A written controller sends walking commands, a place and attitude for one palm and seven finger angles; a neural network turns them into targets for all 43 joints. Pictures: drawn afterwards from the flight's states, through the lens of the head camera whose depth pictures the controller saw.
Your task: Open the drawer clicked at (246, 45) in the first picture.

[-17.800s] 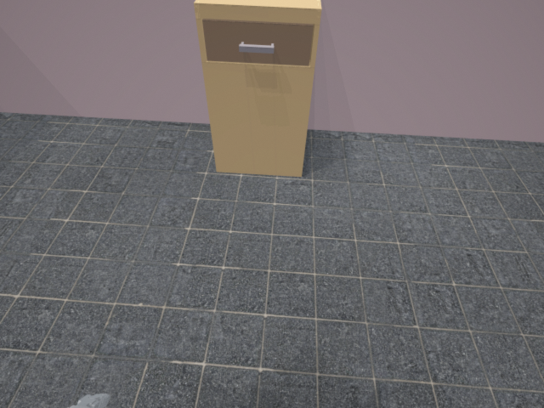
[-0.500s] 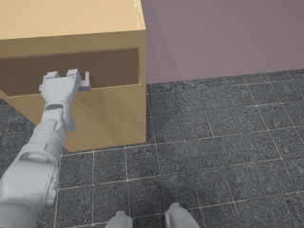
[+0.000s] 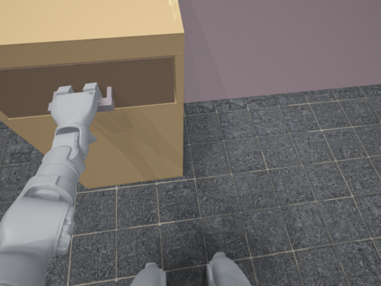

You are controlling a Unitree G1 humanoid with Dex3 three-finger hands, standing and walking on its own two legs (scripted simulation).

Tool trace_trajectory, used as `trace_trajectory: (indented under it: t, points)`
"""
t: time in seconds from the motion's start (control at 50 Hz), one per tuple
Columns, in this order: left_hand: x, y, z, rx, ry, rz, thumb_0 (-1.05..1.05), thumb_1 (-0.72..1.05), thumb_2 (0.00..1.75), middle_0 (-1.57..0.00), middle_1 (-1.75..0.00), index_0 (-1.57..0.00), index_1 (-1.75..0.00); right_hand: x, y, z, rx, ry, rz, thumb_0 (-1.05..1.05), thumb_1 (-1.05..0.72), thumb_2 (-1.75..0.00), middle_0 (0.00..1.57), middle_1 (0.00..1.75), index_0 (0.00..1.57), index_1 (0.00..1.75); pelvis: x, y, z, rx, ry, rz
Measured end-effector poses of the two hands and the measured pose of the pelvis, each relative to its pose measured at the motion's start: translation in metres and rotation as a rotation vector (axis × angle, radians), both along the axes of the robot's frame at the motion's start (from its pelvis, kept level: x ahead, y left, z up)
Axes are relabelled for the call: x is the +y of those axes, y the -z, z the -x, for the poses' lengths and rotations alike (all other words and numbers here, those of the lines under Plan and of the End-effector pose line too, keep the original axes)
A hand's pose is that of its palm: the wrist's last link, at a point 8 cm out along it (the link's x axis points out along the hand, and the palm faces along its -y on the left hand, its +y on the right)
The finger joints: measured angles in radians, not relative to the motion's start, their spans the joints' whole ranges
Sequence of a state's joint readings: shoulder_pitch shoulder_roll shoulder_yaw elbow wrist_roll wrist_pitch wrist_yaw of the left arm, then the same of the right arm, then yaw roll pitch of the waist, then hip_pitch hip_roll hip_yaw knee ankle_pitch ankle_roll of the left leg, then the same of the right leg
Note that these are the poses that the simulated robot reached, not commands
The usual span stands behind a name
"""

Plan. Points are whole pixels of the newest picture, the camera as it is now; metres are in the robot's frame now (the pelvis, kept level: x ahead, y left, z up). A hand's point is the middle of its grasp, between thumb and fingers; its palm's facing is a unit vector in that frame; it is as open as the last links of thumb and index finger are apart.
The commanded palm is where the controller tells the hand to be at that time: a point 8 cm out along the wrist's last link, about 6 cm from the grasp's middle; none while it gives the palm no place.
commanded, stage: close the thumb around the handle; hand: left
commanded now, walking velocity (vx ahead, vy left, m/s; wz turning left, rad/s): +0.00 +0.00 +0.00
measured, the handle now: (82, 99) +0.53 +0.22 +0.01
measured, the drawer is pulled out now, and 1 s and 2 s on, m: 0.00 0.04 0.16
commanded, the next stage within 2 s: pull the drawer open in 0.36 s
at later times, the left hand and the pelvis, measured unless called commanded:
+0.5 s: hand (86, 121) +0.49 +0.21 -0.02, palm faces -0.07 -0.02 -1.00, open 5.5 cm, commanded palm +0.46 +0.20 +0.04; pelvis +0.01 +0.00 +0.00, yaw +0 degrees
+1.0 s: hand (86, 135) +0.45 +0.21 -0.02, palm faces -0.03 -0.06 -1.00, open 5.4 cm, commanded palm +0.41 +0.21 +0.04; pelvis +0.04 +0.01 +0.02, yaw -1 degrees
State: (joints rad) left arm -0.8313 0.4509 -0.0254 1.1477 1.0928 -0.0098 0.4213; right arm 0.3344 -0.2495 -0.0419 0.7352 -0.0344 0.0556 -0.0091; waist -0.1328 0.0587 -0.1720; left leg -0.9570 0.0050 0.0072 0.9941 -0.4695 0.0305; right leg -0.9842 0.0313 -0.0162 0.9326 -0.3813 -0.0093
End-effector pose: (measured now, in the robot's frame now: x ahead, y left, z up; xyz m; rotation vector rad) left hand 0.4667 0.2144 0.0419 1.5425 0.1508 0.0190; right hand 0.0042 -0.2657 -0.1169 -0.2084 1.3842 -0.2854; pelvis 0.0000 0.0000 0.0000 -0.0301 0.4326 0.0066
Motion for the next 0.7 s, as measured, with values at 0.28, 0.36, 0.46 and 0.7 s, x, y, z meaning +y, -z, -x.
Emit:
trace_trajectory:
  t: [0.28, 0.36, 0.46, 0.7]
  points:
    - [0.0, 0.004, -0.004, -0.053, 0.016, -0.002, 0.0, 0.7, 0.81, -0.39, -1.33, -0.4, -1.32, 0.0, 0.004, -0.001, 0.025, -0.007, 0.0, 0.0, -0.9, -0.9, 0.2, 0.3, 0.2, 0.3, 0.002, 0.005, -0.003, 0.019, -0.005, 0.006]
    - [-0.001, 0.004, -0.005, -0.036, 0.006, -0.02, 0.0, 0.75, 0.83, -0.38, -1.34, -0.41, -1.34, 0.001, 0.003, -0.004, 0.02, -0.002, -0.006, 0.0, -0.9, -0.9, 0.2, 0.3, 0.2, 0.3, 0.002, 0.003, -0.005, 0.014, -0.002, 0.005]
    - [-0.001, 0.003, -0.005, -0.017, 0.001, -0.013, 0.0, 0.75, 0.8, -0.37, -1.35, -0.41, -1.34, 0.002, 0.0, -0.007, 0.012, 0.003, -0.008, 0.0, -0.9, -0.9, 0.2, 0.3, 0.2, 0.3, 0.002, -0.001, -0.007, 0.005, -0.001, 0.004]
    - [0.0, 0.003, 0.003, -0.025, 0.021, 0.024, 0.02, 0.75, 0.78, -0.32, -1.35, -0.41, -1.34, 0.002, -0.006, -0.021, 0.001, 0.017, -0.015, 0.0, -0.9, -0.9, 0.2, 0.3, 0.2, 0.3, 0.002, -0.007, -0.021, -0.005, 0.019, 0.002]
